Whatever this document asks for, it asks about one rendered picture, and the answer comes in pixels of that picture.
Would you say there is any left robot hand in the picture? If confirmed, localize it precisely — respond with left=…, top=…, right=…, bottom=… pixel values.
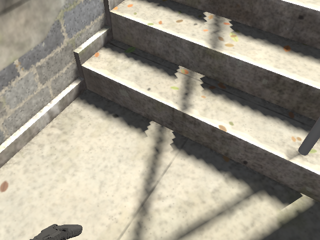
left=30, top=224, right=83, bottom=240

